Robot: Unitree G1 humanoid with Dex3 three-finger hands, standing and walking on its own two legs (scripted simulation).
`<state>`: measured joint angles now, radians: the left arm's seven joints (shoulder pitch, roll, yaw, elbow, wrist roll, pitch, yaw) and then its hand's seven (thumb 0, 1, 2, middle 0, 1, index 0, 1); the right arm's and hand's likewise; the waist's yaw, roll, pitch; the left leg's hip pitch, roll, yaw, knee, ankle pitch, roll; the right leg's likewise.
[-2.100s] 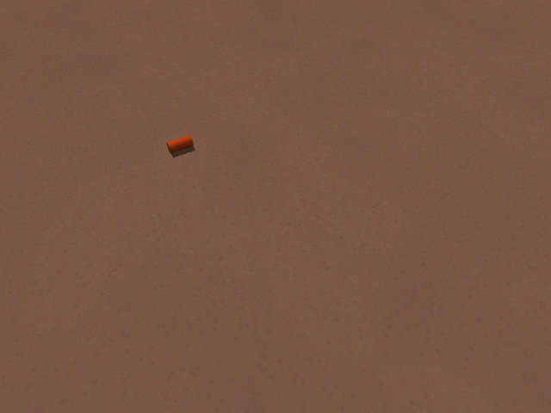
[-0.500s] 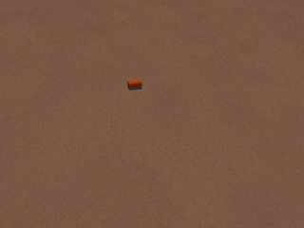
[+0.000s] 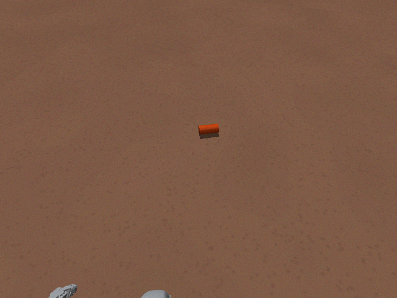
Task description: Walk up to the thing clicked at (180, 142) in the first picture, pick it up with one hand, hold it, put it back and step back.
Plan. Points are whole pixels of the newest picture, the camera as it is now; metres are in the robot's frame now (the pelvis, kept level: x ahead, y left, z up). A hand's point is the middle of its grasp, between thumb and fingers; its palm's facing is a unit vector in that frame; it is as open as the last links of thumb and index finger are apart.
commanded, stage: walk up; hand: left
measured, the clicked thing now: (208, 129) +1.28 -0.03 -0.74
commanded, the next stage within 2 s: none
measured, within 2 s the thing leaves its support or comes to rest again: neither
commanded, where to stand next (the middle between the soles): +0.88 -0.28 m, yaw +9 degrees
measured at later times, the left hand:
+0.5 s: hand (113, 238) +0.30 +0.24 -0.15, palm faces +0.00 -0.95 -0.30, open 7.4 cm
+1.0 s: hand (158, 186) +0.46 +0.14 -0.16, palm faces +0.07 -0.94 -0.33, open 7.4 cm
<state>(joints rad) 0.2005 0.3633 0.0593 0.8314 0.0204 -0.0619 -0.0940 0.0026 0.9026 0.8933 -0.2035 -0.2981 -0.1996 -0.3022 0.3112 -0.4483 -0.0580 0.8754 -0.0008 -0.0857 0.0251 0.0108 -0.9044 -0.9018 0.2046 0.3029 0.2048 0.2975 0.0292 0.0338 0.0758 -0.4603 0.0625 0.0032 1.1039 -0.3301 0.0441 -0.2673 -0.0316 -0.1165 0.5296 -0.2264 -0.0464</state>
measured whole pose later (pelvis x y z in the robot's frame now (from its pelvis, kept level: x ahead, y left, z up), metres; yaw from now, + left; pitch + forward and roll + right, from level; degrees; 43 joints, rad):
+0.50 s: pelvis +0.25 -0.04 -0.01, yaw +3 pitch -2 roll +1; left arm 0.29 0.45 0.08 0.83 0.02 0.00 -0.11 0.01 0.91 0.89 -0.20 -0.30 -0.20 -0.30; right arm 0.33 -0.41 -0.03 0.81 0.00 -0.12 0.01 0.01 -0.90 -0.90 0.21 0.30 0.21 0.30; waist 0.02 -0.09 0.08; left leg -0.25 0.06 0.07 0.59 -0.31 -0.01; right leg -0.53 -0.13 0.02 0.93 -0.35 -0.01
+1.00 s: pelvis +0.45 -0.14 -0.02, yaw +5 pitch -2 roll +1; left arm 0.34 0.44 0.06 0.81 0.03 0.00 -0.09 0.01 0.90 0.89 -0.20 -0.30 -0.20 -0.30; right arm 0.33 -0.42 -0.05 0.87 -0.02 -0.13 0.00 0.01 -0.90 -0.90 0.21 0.30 0.21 0.30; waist 0.05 -0.06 0.06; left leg -0.41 0.02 0.11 0.67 -0.22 0.04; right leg -0.30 -0.04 -0.08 0.84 -0.45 -0.05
